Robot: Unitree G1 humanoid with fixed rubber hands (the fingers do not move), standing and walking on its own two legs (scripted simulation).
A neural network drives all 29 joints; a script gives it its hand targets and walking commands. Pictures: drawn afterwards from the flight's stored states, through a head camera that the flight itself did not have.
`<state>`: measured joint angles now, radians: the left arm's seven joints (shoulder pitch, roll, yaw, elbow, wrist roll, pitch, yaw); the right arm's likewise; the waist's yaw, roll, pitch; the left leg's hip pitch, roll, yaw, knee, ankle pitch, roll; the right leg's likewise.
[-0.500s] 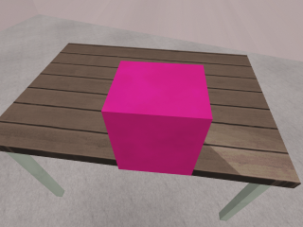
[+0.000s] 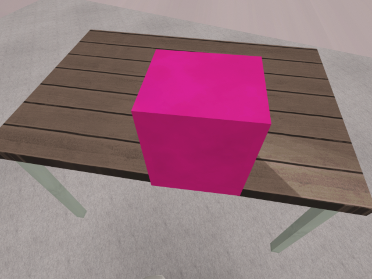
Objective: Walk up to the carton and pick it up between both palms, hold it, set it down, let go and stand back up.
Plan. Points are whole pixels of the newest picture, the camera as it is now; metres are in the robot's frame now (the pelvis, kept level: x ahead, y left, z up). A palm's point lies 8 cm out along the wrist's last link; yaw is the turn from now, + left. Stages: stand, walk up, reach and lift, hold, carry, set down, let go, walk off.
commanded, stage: walk up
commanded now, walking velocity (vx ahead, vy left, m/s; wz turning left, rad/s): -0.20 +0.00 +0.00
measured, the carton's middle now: (200, 127) +0.46 +0.00 +0.05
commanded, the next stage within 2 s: none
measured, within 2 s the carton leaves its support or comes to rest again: neither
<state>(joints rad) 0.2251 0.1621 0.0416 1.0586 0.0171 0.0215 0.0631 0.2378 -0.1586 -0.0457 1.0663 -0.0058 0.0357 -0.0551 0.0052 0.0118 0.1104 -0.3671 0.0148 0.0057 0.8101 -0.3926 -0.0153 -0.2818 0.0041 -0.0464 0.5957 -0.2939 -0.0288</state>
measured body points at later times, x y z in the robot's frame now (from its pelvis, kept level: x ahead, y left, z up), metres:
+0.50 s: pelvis -0.05 +0.05 +0.01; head -0.04 +0.05 +0.46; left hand -0.06 +0.26 -0.15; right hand -0.06 -0.15 -0.15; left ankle -0.05 +0.13 -0.73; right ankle -0.08 -0.07 -0.73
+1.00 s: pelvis -0.05 +0.03 +0.02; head -0.05 +0.03 +0.47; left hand -0.09 +0.23 -0.15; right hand -0.09 -0.17 -0.15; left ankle -0.05 +0.13 -0.73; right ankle -0.08 -0.07 -0.73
